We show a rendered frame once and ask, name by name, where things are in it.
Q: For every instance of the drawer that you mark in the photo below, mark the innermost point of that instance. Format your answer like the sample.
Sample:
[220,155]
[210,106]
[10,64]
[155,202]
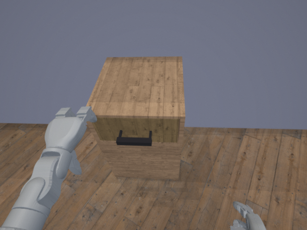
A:
[163,130]

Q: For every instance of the left robot hand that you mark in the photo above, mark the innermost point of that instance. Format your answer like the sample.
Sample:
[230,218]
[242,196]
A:
[66,131]

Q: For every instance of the cabinet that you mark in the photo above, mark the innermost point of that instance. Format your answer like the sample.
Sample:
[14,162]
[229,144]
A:
[141,87]

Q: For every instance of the handle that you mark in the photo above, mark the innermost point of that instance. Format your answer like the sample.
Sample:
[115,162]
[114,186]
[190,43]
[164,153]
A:
[134,141]

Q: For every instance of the right robot hand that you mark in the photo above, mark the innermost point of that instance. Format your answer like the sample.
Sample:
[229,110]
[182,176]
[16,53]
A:
[253,221]

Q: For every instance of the left robot forearm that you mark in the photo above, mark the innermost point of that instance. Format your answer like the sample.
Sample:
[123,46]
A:
[40,192]

